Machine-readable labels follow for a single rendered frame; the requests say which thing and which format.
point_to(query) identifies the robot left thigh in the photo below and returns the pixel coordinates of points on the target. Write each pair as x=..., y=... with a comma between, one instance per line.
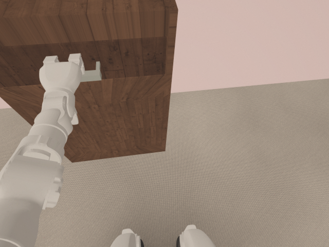
x=127, y=240

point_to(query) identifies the left robot forearm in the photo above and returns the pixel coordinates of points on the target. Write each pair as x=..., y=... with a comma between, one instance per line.
x=49, y=134

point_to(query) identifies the cabinet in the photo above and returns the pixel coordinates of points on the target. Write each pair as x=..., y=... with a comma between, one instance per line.
x=119, y=116

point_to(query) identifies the robot left hand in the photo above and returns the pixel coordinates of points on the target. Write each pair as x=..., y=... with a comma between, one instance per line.
x=65, y=75

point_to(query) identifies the left robot upper arm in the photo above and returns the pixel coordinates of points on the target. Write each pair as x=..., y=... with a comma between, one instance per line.
x=29, y=186

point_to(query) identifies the robot right thigh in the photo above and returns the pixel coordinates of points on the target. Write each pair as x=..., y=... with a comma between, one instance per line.
x=195, y=238

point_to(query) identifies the drawer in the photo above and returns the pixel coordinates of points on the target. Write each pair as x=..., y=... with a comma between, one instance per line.
x=20, y=65

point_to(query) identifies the handle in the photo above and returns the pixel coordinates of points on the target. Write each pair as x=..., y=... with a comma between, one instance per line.
x=92, y=75

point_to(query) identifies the robot thigh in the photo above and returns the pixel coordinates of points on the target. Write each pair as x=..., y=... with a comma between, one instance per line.
x=195, y=238
x=127, y=240

